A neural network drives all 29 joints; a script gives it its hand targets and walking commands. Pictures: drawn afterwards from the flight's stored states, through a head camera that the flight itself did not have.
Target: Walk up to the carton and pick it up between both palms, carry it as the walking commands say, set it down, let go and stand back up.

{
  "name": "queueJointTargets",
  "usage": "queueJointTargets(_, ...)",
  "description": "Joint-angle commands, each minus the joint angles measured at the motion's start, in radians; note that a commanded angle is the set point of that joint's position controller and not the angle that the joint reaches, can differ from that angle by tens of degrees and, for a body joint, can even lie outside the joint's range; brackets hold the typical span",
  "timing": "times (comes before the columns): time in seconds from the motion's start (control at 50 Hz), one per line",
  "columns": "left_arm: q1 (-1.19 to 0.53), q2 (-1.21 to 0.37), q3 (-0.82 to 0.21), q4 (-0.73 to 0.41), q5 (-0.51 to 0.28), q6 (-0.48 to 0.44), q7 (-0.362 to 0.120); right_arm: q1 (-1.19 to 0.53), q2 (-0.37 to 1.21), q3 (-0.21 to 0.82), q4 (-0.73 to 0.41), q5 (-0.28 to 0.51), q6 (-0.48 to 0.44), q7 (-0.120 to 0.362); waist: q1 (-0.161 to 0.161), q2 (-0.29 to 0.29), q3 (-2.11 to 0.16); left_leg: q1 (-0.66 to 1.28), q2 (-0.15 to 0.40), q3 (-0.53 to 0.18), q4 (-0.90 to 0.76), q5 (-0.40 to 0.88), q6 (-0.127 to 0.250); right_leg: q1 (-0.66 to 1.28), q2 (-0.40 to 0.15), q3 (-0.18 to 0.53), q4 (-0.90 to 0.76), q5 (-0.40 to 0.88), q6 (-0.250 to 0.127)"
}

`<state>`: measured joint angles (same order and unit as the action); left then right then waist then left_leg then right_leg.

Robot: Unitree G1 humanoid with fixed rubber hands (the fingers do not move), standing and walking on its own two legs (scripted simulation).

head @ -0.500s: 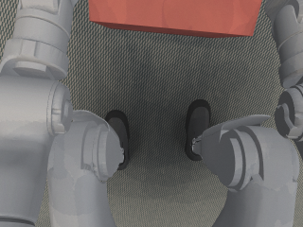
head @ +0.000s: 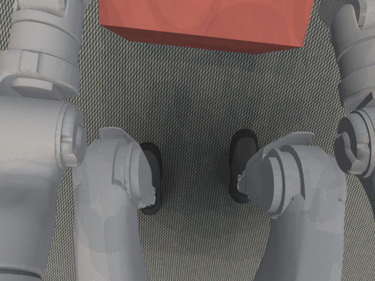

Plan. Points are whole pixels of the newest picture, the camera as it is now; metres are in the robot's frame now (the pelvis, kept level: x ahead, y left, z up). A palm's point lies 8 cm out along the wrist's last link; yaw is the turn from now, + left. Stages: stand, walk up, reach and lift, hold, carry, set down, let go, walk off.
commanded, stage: reach and lift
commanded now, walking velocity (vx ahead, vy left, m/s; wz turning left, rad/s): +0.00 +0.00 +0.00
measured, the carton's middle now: out of the picture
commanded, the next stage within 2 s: none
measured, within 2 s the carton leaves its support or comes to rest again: neither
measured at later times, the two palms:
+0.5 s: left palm out of the picture +0.57 +0.16 -0.07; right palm out of the picture +0.55 -0.20 -0.09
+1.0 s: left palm out of the picture +0.55 +0.16 +0.00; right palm out of the picture +0.53 -0.19 -0.02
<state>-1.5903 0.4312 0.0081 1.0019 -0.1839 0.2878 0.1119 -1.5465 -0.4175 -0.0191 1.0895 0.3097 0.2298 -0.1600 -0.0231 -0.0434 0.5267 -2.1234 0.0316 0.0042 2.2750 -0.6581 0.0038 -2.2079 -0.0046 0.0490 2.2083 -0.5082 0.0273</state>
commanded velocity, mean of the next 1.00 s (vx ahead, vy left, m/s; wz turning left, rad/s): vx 0.00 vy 0.00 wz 0.00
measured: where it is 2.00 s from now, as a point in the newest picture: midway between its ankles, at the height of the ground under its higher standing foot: (195, 183)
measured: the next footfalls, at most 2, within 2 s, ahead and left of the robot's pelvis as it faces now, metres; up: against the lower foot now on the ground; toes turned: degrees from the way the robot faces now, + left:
none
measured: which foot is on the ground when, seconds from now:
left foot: down 0.00-1.00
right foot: down 0.00-1.00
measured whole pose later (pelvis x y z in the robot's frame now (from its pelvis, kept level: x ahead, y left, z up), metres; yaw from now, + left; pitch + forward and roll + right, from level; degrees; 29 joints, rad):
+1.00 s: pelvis -0.02 -0.01 +0.07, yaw +0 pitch +20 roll +2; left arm -1.48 0.44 0.02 0.91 -0.18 0.44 0.09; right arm -1.41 -0.33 -0.15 0.86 0.12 0.48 -0.16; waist -0.02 -0.04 0.53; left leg -1.78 0.02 0.00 2.07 -0.63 -0.02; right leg -1.87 0.03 0.06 2.03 -0.51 0.03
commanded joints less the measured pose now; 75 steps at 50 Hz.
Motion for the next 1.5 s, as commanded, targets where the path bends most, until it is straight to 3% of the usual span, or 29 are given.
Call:
queueJointTargets(0.0, -0.71, -0.94, -0.269, -0.507, -0.173, -0.066, -0.287, -0.8, 0.943, 0.156, -0.674, 0.065, -0.039, 0.222, -0.027, 0.118, -2.299, 0.906, -0.14, 0.02, -0.306, 0.631, 0.014, 1.005, 0.119, -0.171, -0.156, 0.544, -0.044)
queueJointTargets(0.02, -0.725, -0.945, -0.298, -0.542, -0.192, -0.061, -0.282, -0.785, 0.91, 0.144, -0.673, 0.074, -0.036, 0.221, -0.045, 0.171, -2.349, 0.947, -0.136, 0.027, -0.295, 0.665, -0.001, 1.011, 0.117, -0.161, -0.164, 0.57, -0.051)
queueJointTargets(0.06, -0.723, -0.884, -0.208, -0.551, -0.143, -0.058, -0.27, -0.819, 0.979, 0.164, -0.69, 0.108, -0.02, 0.228, 0.055, 0.12, -2.344, 0.902, -0.148, 0.05, -0.307, 0.613, 0.02, 1.045, 0.134, -0.159, -0.165, 0.536, -0.039)
queueJointTargets(0.1, -0.745, -0.905, -0.216, -0.632, -0.175, -0.053, -0.274, -0.795, 0.96, 0.151, -0.704, 0.087, -0.006, 0.222, 0.012, 0.114, -2.409, 0.908, -0.146, 0.049, -0.313, 0.633, 0.014, 1.124, 0.133, -0.158, -0.182, 0.571, -0.043)
queueJointTargets(0.14, -0.679, -0.892, -0.176, -0.505, -0.111, -0.029, -0.273, -0.818, 0.984, 0.156, -0.67, 0.1, -0.003, 0.231, 0.06, 0.122, -2.301, 0.896, -0.141, 0.054, -0.341, 0.559, 0.024, 1.025, 0.131, -0.166, -0.196, 0.469, -0.034)
queueJointTargets(0.2, -0.622, -0.981, -0.173, -0.362, -0.102, -0.015, -0.3, -0.778, 1.022, 0.12, -0.596, 0.042, 0.008, 0.236, 0.008, 0.103, -2.136, 0.782, -0.14, 0.055, -0.358, 0.447, 0.026, 0.984, 0.121, -0.165, -0.232, 0.382, -0.043)
queueJointTargets(0.22, -0.623, -0.983, -0.155, -0.5, -0.128, -0.014, -0.31, -0.851, 1.043, 0.16, -0.754, 0.048, 0.022, 0.23, 0.027, 0.028, -2.313, 0.817, -0.152, 0.065, -0.36, 0.505, 0.036, 1.147, 0.132, -0.163, -0.242, 0.467, -0.032)
queueJointTargets(0.28, -0.674, -0.997, -0.158, -0.469, -0.138, -0.005, -0.315, -0.806, 1.045, 0.116, -0.666, 0.044, 0.038, 0.237, 0.011, 0.076, -2.273, 0.811, -0.155, 0.052, -0.384, 0.466, 0.028, 1.081, 0.132, -0.167, -0.24, 0.433, -0.036)
queueJointTargets(0.34, -0.64, -1.007, -0.134, -0.501, -0.102, 0.015, -0.329, -0.787, 1.095, 0.132, -0.673, 0.048, 0.058, 0.257, 0.055, 0.111, -2.301, 0.794, -0.153, 0.079, -0.399, 0.453, 0.03, 1.131, 0.135, -0.149, -0.28, 0.433, -0.035)
queueJointTargets(0.36, -0.662, -1.02, -0.143, -0.539, -0.124, 0.015, -0.334, -0.783, 1.129, 0.126, -0.683, 0.025, 0.066, 0.255, 0.043, 0.033, -2.361, 0.78, -0.163, 0.071, -0.404, 0.453, 0.034, 1.221, 0.132, -0.146, -0.279, 0.477, -0.035)
queueJointTargets(0.42, -0.654, -0.98, -0.105, -0.545, -0.106, 0.02, -0.328, -0.829, 1.157, 0.166, -0.74, 0.065, 0.085, 0.258, 0.107, 0.028, -2.411, 0.782, -0.168, 0.085, -0.411, 0.492, 0.047, 1.271, 0.14, -0.132, -0.29, 0.517, -0.013)
queueJointTargets(0.48, -0.674, -1.001, -0.127, -0.566, -0.121, 0.021, -0.335, -0.744, 1.16, 0.122, -0.65, 0.017, 0.098, 0.273, 0.037, 0.019, -2.38, 0.827, -0.172, 0.073, -0.42, 0.497, 0.035, 1.185, 0.135, -0.153, -0.317, 0.471, -0.02)
queueJointTargets(0.56, -0.69, -1.018, -0.159, -0.654, -0.16, 0.031, -0.319, -0.832, 1.099, 0.152, -0.84, 0.064, 0.089, 0.267, 0.04, 0.1, -2.595, 0.957, -0.182, 0.055, -0.432, 0.577, 0.031, 1.272, 0.144, -0.129, -0.309, 0.553, -0.032)
queueJointTargets(0.7, -0.545, -1.096, -0.087, -0.383, -0.089, 0.059, -0.342, -0.75, 1.196, 0.11, -0.652, -0.002, 0.114, 0.291, 0.055, 0.032, -2.289, 0.827, -0.176, 0.052, -0.509, 0.414, 0.038, 1.15, 0.139, -0.141, -0.388, 0.388, -0.024)
queueJointTargets(0.8, -0.667, -1.067, -0.15, -0.673, -0.146, 0.061, -0.339, -0.741, 1.221, 0.151, -0.79, 0.041, 0.131, 0.293, 0.059, 0.062, -2.59, 0.982, -0.197, 0.066, -0.512, 0.558, 0.029, 1.338, 0.156, -0.132, -0.394, 0.559, -0.023)
queueJointTargets(0.94, -0.618, -1.175, -0.158, -0.565, -0.146, 0.081, -0.355, -0.721, 1.209, 0.137, -0.748, -0.007, 0.144, 0.297, 0.016, 0.068, -2.51, 0.979, -0.199, 0.052, -0.572, 0.459, 0.015, 1.3, 0.139, -0.139, -0.445, 0.44, -0.029)
queueJointTargets(0.96, -0.578, -1.146, -0.136, -0.603, -0.139, 0.078, -0.347, -0.759, 1.238, 0.18, -0.84, 0.033, 0.143, 0.304, 0.055, 0.054, -2.602, 1.056, -0.197, 0.053, -0.56, 0.545, 0.025, 1.339, 0.151, -0.138, -0.443, 0.504, -0.026)
queueJointTargets(1.06, -0.55, -1.205, -0.147, -0.465, -0.121, 0.091, -0.353, -0.684, 1.221, 0.136, -0.695, -0.017, 0.158, 0.305, 0.018, 0.082, -2.387, 1.01, -0.194, 0.047, -0.621, 0.408, 0.01, 1.259, 0.136, -0.14, -0.493, 0.37, -0.03)
queueJointTargets(1.12, -0.62, -1.143, -0.123, -0.593, -0.115, 0.085, -0.341, -0.733, 1.227, 0.151, -0.741, 0.008, 0.165, 0.305, 0.062, 0.082, -2.493, 1.022, -0.2, 0.046, -0.618, 0.438, 0.023, 1.319, 0.142, -0.114, -0.515, 0.386, -0.031)
queueJointTargets(1.14, -0.589, -1.17, -0.146, -0.542, -0.14, 0.09, -0.348, -0.712, 1.21, 0.132, -0.746, 0.002, 0.161, 0.307, 0.001, 0.088, -2.455, 1.054, -0.196, 0.043, -0.635, 0.456, 0.02, 1.32, 0.143, -0.134, -0.524, 0.41, -0.028)
queueJointTargets(1.2, -0.572, -1.16, -0.144, -0.563, -0.127, 0.099, -0.351, -0.744, 1.243, 0.183, -0.805, 0.023, 0.17, 0.298, 0.061, 0.052, -2.524, 1.05, -0.207, 0.062, -0.653, 0.438, 0.027, 1.422, 0.14, -0.119, -0.542, 0.401, -0.016)
queueJointTargets(1.22, -0.55, -1.209, -0.139, -0.525, -0.137, 0.1, -0.358, -0.7, 1.232, 0.15, -0.778, 0.005, 0.171, 0.297, 0.014, 0.065, -2.504, 1.074, -0.211, 0.054, -0.65, 0.452, 0.02, 1.409, 0.137, -0.113, -0.555, 0.409, -0.028)
queueJointTargets(1.26, -0.638, -1.122, -0.122, -0.629, -0.124, 0.086, -0.353, -0.714, 1.3, 0.167, -0.753, 0.017, 0.183, 0.299, 0.077, 0.06, -2.516, 1.064, -0.205, 0.056, -0.675, 0.468, 0.04, 1.416, 0.147, -0.102, -0.572, 0.428, -0.011)
queueJointTargets(1.28, -0.585, -1.144, -0.137, -0.586, -0.14, 0.095, -0.355, -0.688, 1.25, 0.148, -0.737, 0.009, 0.18, 0.303, 0.042, 0.051, -2.486, 1.08, -0.197, 0.037, -0.689, 0.482, 0.033, 1.407, 0.149, -0.114, -0.571, 0.434, -0.021)
queueJointTargets(1.3, -0.526, -1.169, -0.133, -0.551, -0.136, 0.105, -0.361, -0.734, 1.277, 0.187, -0.825, 0.023, 0.173, 0.305, 0.078, 0.047, -2.577, 1.114, -0.208, 0.055, -0.685, 0.5, 0.035, 1.457, 0.147, -0.109, -0.584, 0.444, -0.019)
queueJointTargets(1.34, -0.567, -1.186, -0.141, -0.487, -0.133, 0.097, -0.368, -0.661, 1.253, 0.116, -0.713, -0.023, 0.175, 0.306, 0.006, 0.094, -2.383, 1.05, -0.201, 0.052, -0.715, 0.387, 0.02, 1.383, 0.136, -0.112, -0.609, 0.346, -0.021)
queueJointTargets(1.4, -0.49, -1.192, -0.087, -0.447, -0.097, 0.1, -0.368, -0.76, 1.284, 0.164, -0.777, 0.015, 0.168, 0.318, 0.095, 0.039, -2.45, 1.072, -0.197, 0.045, -0.732, 0.428, 0.047, 1.409, 0.137, -0.098, -0.622, 0.369, -0.013)
queueJointTargets(1.42, -0.523, -1.222, -0.132, -0.541, -0.125, 0.106, -0.37, -0.668, 1.285, 0.153, -0.754, -0.011, 0.187, 0.313, 0.022, 0.027, -2.547, 1.158, -0.201, 0.043, -0.737, 0.455, 0.024, 1.503, 0.142, -0.113, -0.636, 0.419, -0.021)
queueJointTargets(1.48, -0.554, -1.149, -0.123, -0.586, -0.124, 0.108, -0.369, -0.713, 1.278, 0.176, -0.777, 0.028, 0.194, 0.315, 0.075, 0.068, -2.545, 1.117, -0.198, 0.054, -0.76, 0.429, 0.033, 1.519, 0.141, -0.1, -0.645, 0.388, -0.01)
